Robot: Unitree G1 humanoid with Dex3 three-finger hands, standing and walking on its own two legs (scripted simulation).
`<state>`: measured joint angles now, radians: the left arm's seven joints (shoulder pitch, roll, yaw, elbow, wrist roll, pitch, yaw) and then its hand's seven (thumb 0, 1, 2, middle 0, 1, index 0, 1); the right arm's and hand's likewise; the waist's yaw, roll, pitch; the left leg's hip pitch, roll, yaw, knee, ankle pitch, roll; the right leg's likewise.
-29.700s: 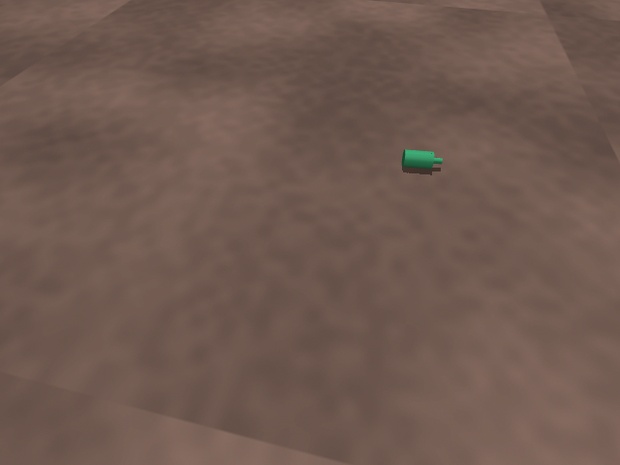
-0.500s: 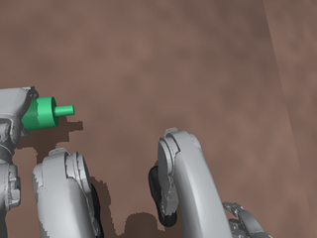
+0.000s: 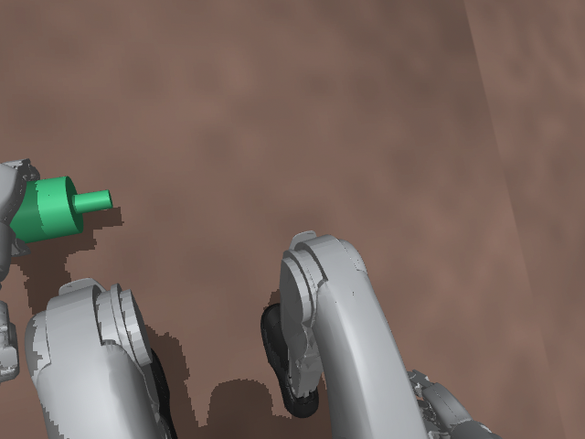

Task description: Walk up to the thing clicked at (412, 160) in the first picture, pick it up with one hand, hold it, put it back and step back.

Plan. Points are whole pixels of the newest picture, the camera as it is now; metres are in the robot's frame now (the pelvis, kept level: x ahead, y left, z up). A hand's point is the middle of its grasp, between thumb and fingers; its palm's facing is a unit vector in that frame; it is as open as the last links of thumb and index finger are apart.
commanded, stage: rest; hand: left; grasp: from above
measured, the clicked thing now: (37, 210) +0.42 +0.27 -0.25
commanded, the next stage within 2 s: open in 0.62 s
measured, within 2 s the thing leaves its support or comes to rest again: rests again in 1.04 s
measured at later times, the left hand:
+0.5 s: hand (4, 214) +0.42 +0.30 -0.23, palm faces -0.46 -0.10 -0.88, open 11.1 cm
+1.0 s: hand (7, 215) +0.42 +0.30 -0.23, palm faces -0.45 -0.08 -0.89, open 11.5 cm
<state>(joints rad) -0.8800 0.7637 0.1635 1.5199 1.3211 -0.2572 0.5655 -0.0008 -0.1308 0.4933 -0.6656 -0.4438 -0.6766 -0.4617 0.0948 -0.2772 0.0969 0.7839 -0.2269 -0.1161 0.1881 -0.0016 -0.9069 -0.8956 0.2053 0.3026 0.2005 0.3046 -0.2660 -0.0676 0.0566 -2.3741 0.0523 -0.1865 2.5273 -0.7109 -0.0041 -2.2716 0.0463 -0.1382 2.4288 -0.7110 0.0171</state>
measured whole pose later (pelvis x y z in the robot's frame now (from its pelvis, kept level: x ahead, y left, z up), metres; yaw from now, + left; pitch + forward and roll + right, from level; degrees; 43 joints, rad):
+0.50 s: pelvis +0.00 +0.00 -0.01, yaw -1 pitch +29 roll -11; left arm -0.93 0.84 0.13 1.66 1.32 -0.26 0.62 0.00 -0.12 0.47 -0.65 -0.48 -0.66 -0.50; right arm 0.09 -0.30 0.17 0.78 -0.25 -0.20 0.25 0.00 -0.91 -0.90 0.20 0.30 0.20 0.30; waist -0.30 -0.08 0.09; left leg -2.37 0.05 -0.22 2.56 -0.71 0.00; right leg -2.26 0.05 -0.16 2.44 -0.70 0.02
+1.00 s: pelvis -0.01 +0.00 +0.00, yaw -3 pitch +27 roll -12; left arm -0.95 0.88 0.08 1.72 1.32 -0.28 0.67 -0.01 -0.12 0.59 -0.52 -0.60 -0.52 -0.60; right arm 0.09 -0.33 0.21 0.77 -0.28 -0.25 0.27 0.00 -0.90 -0.90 0.20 0.30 0.20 0.30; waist -0.32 -0.11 0.11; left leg -2.35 0.05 -0.24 2.56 -0.70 0.00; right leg -2.23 0.06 -0.18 2.42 -0.68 0.03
